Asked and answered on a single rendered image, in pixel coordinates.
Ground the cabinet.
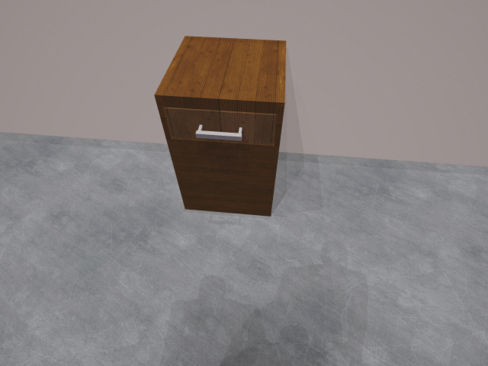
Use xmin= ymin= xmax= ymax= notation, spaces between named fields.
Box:
xmin=154 ymin=36 xmax=286 ymax=217

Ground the drawer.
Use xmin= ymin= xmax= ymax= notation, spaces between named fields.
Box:
xmin=165 ymin=107 xmax=276 ymax=145

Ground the handle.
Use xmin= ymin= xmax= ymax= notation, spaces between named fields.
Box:
xmin=196 ymin=125 xmax=242 ymax=141

